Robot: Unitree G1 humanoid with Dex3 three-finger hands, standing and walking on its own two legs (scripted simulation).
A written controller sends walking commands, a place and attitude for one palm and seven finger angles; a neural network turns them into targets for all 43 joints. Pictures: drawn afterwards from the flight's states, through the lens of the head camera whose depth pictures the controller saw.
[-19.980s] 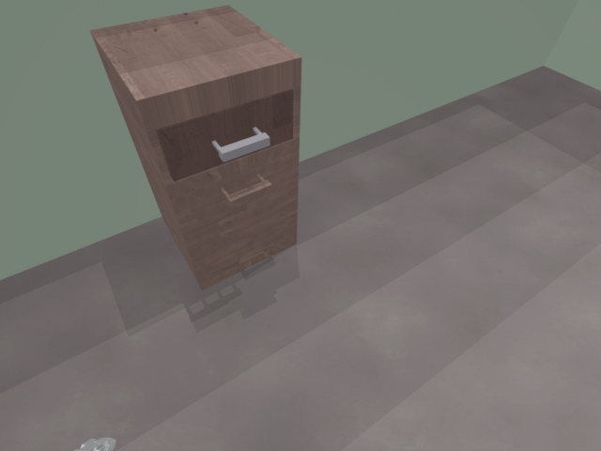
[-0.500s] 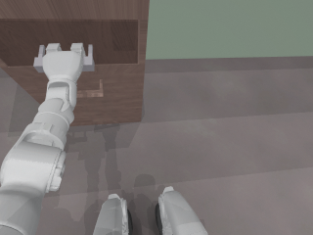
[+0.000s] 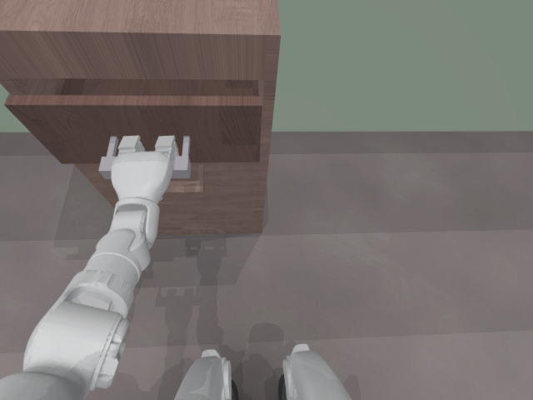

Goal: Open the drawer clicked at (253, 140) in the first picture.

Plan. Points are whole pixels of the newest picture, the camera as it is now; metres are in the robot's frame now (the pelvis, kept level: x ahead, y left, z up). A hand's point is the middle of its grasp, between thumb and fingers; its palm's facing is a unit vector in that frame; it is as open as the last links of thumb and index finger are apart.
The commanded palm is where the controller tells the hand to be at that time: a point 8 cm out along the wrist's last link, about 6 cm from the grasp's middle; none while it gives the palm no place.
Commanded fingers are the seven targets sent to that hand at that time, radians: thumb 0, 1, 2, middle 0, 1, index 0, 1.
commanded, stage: pull the drawer open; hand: left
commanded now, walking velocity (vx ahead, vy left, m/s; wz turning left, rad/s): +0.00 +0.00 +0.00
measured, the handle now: (148, 155) +0.51 +0.18 -0.03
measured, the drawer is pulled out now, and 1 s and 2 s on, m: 0.05 0.16 0.29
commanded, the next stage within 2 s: none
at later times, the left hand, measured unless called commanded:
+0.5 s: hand (149, 224) +0.39 +0.17 -0.05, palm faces -0.03 -0.04 -1.00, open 6.1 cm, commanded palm +0.36 +0.17 +0.00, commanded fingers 0.00 0.90 0.90 -0.40 -1.35 -0.40 -1.35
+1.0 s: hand (146, 254) +0.34 +0.17 -0.05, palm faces -0.03 -0.04 -1.00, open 6.1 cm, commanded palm +0.30 +0.17 +0.00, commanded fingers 0.00 0.90 0.90 -0.40 -1.35 -0.40 -1.35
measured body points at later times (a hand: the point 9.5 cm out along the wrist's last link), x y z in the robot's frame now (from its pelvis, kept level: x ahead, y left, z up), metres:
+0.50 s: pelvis -0.01 +0.00 +0.01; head +0.10 +0.00 +0.44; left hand +0.39 +0.17 +0.00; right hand +0.08 -0.25 -0.13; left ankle +0.00 +0.09 -0.64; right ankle +0.00 -0.11 -0.64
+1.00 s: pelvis -0.01 +0.00 +0.01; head +0.08 -0.01 +0.45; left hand +0.34 +0.17 +0.00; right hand +0.10 -0.25 -0.13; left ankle +0.00 +0.09 -0.64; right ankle +0.00 -0.11 -0.64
